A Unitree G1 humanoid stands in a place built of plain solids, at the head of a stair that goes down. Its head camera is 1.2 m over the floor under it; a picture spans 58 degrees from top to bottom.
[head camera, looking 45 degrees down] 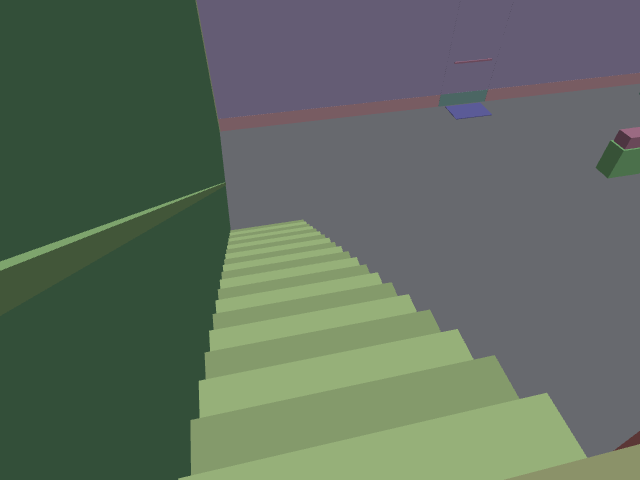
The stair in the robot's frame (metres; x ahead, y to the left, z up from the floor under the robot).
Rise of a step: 0.18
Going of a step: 0.25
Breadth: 1.21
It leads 13 degrees to the left of straight ahead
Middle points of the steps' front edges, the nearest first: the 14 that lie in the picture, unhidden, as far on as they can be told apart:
0.54 -0.18 -0.19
0.78 -0.12 -0.37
1.03 -0.07 -0.55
1.27 -0.01 -0.74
1.52 0.04 -0.92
1.76 0.10 -1.10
2.01 0.15 -1.28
2.25 0.21 -1.46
2.50 0.26 -1.64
2.74 0.32 -1.82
2.99 0.37 -2.01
3.23 0.43 -2.19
3.48 0.48 -2.37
3.72 0.54 -2.55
